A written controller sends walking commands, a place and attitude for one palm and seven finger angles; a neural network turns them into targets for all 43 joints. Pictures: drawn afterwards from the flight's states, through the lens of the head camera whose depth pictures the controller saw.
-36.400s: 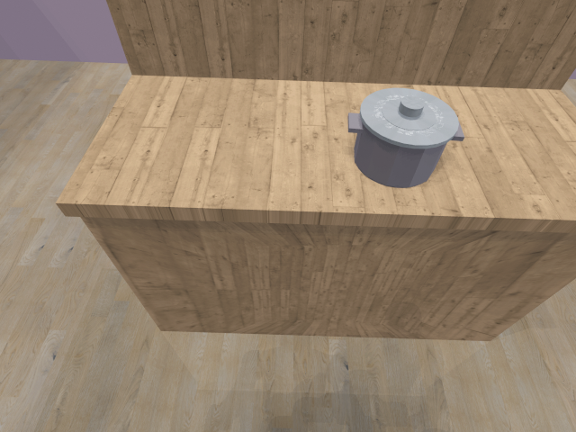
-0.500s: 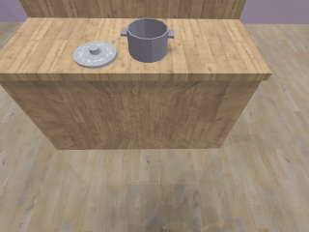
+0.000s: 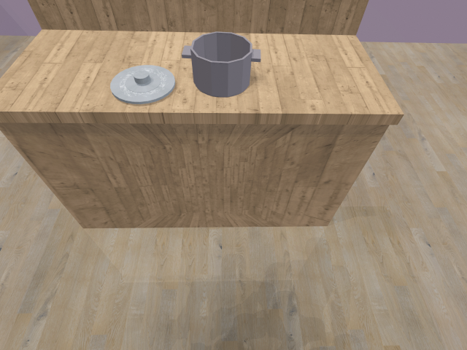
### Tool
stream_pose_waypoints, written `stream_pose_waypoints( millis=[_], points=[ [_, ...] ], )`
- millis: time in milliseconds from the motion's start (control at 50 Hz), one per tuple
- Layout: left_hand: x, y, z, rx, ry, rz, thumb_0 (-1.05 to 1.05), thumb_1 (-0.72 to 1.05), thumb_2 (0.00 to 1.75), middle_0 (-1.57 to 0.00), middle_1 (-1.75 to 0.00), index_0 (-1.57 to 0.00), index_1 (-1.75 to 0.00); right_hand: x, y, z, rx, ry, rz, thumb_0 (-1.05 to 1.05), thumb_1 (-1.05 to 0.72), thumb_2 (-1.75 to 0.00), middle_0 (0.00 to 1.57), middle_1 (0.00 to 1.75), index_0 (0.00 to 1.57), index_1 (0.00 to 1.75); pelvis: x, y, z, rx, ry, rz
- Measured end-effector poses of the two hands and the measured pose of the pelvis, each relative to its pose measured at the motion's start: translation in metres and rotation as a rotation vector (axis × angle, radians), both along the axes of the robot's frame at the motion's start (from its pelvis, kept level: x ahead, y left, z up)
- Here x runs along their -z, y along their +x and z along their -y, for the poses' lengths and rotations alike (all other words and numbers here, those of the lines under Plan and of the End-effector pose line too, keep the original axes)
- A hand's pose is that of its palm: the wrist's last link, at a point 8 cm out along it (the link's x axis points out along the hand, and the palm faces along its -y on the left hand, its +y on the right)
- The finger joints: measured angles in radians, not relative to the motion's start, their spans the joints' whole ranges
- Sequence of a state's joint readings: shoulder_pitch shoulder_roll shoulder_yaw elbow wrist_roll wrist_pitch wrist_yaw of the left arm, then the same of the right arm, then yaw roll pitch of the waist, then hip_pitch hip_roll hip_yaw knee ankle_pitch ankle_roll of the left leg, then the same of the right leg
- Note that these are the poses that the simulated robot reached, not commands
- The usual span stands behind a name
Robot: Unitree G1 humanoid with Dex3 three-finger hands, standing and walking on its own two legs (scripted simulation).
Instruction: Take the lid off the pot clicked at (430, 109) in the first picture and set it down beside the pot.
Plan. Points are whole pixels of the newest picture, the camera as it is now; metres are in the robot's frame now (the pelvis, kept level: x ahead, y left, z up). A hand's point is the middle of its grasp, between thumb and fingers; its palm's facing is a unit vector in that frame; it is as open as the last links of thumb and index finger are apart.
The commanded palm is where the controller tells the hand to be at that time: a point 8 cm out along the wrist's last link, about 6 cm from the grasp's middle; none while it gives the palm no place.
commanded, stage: look to check the result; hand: left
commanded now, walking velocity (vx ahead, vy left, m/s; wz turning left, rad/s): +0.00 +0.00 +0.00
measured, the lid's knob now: (141, 77) +0.80 +0.30 -0.01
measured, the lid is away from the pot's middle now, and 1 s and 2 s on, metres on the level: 0.24 0.24 0.24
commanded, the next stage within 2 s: stand and wait in 0.12 s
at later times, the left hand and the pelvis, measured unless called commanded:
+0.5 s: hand out of the picture +0.01 +0.19 -0.18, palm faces +0.01 -0.98 -0.22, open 7.3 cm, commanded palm none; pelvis -0.02 +0.01 +0.00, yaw +0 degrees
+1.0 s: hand out of the picture -0.01 +0.19 -0.18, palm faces +0.01 -0.98 -0.21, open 7.3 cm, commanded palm none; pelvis -0.03 +0.02 +0.00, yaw +0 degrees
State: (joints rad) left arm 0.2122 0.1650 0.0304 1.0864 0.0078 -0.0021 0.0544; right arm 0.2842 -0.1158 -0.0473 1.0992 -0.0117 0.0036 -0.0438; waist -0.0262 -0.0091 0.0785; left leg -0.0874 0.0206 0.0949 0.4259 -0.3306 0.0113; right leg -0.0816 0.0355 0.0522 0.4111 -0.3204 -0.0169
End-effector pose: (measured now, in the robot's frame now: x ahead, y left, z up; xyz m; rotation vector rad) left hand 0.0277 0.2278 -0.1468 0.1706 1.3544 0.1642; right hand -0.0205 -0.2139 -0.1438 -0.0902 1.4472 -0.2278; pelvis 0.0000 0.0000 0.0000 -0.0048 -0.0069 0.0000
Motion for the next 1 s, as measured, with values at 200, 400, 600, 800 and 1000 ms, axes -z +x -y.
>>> stream_pose_waypoints(
  millis=[200,400,600,800,1000],
  points=[
    [-0.001,-0.003,-0.005,0.006,0.002,0.001,0.01,0.92,0.9,-0.2,-0.3,-0.2,-0.3,0.0,-0.017,-0.011,0.011,0.014,-0.024,0.0,-0.91,-0.9,0.2,0.3,0.2,0.3,-0.001,-0.007,-0.005,0.001,0.002,0.001],
    [-0.002,-0.015,-0.008,0.003,0.001,-0.018,0.01,0.93,0.9,-0.2,-0.3,-0.2,-0.3,-0.001,-0.018,-0.014,0.006,0.012,-0.012,0.0,-0.91,-0.9,0.2,0.3,0.2,0.3,-0.002,-0.013,-0.009,0.003,0.003,0.003],
    [-0.001,-0.031,-0.009,-0.006,-0.005,-0.04,0.01,0.93,0.9,-0.2,-0.3,-0.2,-0.3,-0.003,-0.015,-0.013,-0.01,0.002,0.006,0.0,-0.91,-0.9,0.2,0.3,0.19,0.3,-0.003,-0.019,-0.012,0.0,0.002,0.005],
    [-0.001,-0.043,-0.009,-0.006,-0.012,-0.057,0.01,0.92,0.9,-0.2,-0.3,-0.2,-0.3,-0.004,-0.017,-0.012,-0.018,-0.003,0.011,0.0,-0.91,-0.9,0.2,0.3,0.19,0.3,-0.004,-0.025,-0.014,0.0,0.002,0.006],
    [-0.001,-0.046,-0.011,-0.004,-0.012,-0.06,0.01,0.92,0.9,-0.2,-0.3,-0.2,-0.3,-0.004,-0.022,-0.015,-0.021,-0.001,0.006,0.0,-0.91,-0.9,0.2,0.3,0.19,0.3,-0.004,-0.029,-0.016,0.0,0.002,0.006]
  ],
)
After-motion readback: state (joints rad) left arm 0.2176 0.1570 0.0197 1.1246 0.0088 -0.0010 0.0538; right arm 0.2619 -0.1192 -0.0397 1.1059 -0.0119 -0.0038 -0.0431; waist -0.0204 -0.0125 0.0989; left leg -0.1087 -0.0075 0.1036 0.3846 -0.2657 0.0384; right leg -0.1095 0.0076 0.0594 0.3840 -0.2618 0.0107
